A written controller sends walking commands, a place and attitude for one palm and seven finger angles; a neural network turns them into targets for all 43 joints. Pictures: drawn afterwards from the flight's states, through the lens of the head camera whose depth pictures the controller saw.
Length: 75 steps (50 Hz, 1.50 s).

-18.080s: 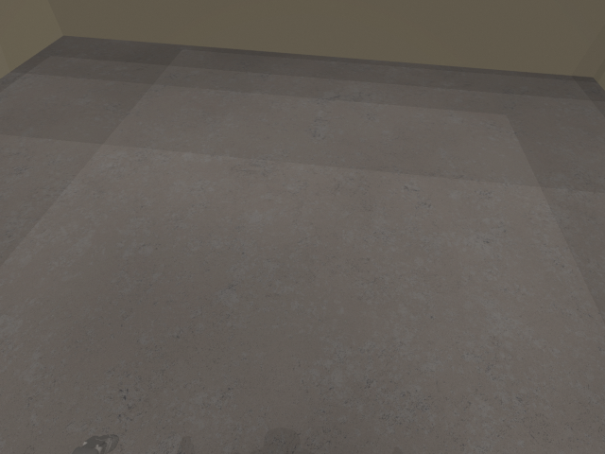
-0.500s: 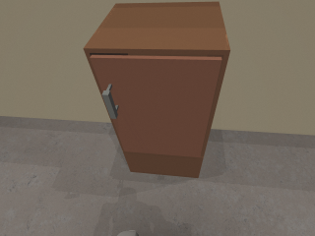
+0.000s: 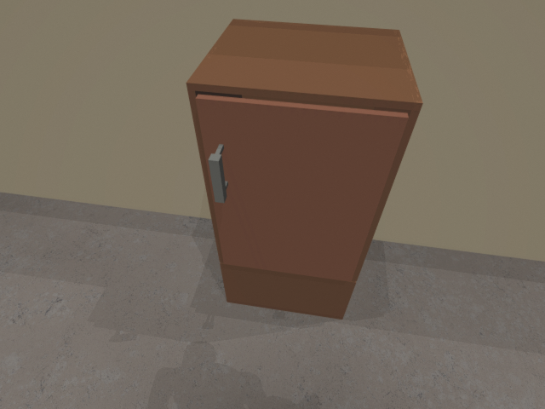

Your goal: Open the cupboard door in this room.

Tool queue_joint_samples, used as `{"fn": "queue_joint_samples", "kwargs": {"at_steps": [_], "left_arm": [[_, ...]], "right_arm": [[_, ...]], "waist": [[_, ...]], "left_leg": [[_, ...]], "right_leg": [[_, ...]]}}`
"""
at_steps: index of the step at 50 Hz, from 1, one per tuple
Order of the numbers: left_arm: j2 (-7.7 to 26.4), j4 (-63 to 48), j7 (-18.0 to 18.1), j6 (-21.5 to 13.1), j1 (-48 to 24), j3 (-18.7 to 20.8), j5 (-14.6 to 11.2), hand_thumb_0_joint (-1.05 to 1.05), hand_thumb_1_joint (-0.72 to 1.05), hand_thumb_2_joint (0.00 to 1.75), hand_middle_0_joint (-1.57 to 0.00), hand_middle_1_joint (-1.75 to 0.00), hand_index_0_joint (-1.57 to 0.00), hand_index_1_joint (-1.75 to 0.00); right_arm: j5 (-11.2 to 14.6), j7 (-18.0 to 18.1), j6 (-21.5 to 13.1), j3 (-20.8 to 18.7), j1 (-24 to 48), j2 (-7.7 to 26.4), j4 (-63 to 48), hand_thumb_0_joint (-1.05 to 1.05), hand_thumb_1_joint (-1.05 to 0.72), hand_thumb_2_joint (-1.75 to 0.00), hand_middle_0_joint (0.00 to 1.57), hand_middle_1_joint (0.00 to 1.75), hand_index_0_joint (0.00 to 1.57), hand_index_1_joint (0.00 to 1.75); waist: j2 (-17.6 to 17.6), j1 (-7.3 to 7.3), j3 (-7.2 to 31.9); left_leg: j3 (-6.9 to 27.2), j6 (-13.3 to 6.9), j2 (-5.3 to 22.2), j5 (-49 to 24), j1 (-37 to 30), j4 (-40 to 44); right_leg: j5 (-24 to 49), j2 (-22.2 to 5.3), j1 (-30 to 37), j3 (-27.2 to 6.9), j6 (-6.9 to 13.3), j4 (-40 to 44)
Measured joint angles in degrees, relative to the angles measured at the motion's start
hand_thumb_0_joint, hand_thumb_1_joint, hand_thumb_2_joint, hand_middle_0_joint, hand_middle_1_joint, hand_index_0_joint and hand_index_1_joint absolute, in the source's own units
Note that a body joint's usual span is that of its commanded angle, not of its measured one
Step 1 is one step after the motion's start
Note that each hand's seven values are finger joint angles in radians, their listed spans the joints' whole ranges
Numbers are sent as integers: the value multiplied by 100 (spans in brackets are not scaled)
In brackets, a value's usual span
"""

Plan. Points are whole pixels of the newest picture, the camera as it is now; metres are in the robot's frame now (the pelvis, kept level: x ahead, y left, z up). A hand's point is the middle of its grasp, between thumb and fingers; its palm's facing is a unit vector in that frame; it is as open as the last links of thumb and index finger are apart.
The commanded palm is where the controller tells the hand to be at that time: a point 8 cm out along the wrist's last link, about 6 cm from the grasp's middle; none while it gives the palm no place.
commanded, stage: come to a stop and stand still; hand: left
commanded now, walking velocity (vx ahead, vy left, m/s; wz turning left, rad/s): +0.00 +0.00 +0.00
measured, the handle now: (220, 173) +0.60 +0.17 -0.02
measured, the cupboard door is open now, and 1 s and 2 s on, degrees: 0 0 0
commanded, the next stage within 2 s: look again from close up in 0.34 s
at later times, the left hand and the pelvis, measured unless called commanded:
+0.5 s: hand out of the picture +0.02 +0.23 -0.16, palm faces -0.01 -0.97 -0.24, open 7.4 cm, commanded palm none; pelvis -0.02 +0.03 +0.01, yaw -2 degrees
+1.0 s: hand out of the picture -0.02 +0.17 -0.16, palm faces +0.02 -0.98 -0.18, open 7.4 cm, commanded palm none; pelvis -0.02 +0.01 +0.01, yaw -1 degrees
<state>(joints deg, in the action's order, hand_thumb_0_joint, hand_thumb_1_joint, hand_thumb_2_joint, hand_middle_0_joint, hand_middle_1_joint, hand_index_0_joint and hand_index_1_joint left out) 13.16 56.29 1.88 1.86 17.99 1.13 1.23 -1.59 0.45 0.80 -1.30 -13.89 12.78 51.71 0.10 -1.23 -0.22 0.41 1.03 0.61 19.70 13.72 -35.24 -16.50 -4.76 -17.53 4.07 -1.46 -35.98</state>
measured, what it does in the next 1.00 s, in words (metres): stands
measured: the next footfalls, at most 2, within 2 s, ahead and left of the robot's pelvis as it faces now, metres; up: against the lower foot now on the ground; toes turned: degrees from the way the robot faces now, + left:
none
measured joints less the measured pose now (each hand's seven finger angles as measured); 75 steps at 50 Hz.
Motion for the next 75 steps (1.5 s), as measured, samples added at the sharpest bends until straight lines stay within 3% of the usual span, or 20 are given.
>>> {"fn": "queue_joint_samples", "kwargs": {"at_steps": [9,24,43,56,71,73,75], "left_arm": [[184,-260,-84,-22,-159,-35,3,1,90,89,-20,-30,-20,-30],[75,18,-81,-60,-125,-87,-13,1,90,90,-20,-30,-20,-30],[-423,428,-16,-129,43,-130,-43,1,90,89,-20,-30,-20,-30],[-509,433,7,-148,102,-43,-26,1,90,90,-20,-30,-20,-30],[-540,446,-107,-121,559,127,2,1,90,90,-20,-30,-20,-30],[-535,466,-115,-107,590,132,10,1,90,90,-20,-30,-20,-30],[-533,481,-116,-104,573,122,23,1,91,90,-20,-30,-20,-30]], "right_arm": [[43,-46,-88,127,93,-179,-132,1,-91,-90,20,30,20,30],[76,-42,-27,32,-304,-68,508,1,-91,-90,20,30,20,30],[112,-6,-23,58,-392,-418,970,1,-91,-90,20,30,20,30],[92,23,-47,36,-461,-543,1033,1,-91,-90,20,30,20,30],[52,43,-109,-6,-885,-406,1005,1,-91,-90,20,30,20,30],[56,53,-157,-2,-951,-421,1004,1,-91,-90,20,30,20,30],[57,78,-218,10,-992,-449,1014,1,-91,-90,20,30,20,30]], "waist": [[-93,-45,130],[-155,103,19],[-55,122,-71],[-58,96,-23],[-68,65,163],[-86,83,180],[-76,104,143]], "left_leg": [[-181,-189,-42,-124,-32,87],[-238,-217,-111,-447,-196,569],[-170,-60,25,-541,-169,677],[-147,-42,54,-498,-92,606],[-321,-154,70,121,-165,151],[-370,-181,39,192,-262,197],[-443,-194,36,235,-424,308]], "right_leg": [[378,-9,116,-176,-117,412],[698,-57,259,-223,-191,870],[728,76,209,-147,-56,908],[691,102,146,-126,-30,858],[60,222,89,-460,49,329],[-190,214,68,-508,150,149],[-296,204,11,-347,196,-104]]}}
